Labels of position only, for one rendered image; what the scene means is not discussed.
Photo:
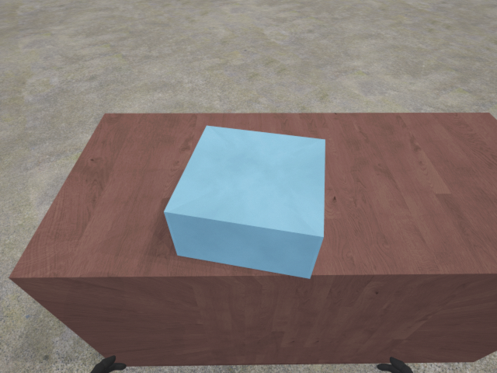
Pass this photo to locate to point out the left robot hand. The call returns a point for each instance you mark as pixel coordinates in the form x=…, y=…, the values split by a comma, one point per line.
x=107, y=365

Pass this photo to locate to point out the pedestal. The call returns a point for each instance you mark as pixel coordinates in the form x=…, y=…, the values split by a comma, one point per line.
x=407, y=267

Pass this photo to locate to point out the right robot hand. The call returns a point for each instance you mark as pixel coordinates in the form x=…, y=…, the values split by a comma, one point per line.
x=396, y=366

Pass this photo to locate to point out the carton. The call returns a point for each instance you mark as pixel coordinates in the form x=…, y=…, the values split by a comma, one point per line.
x=251, y=199

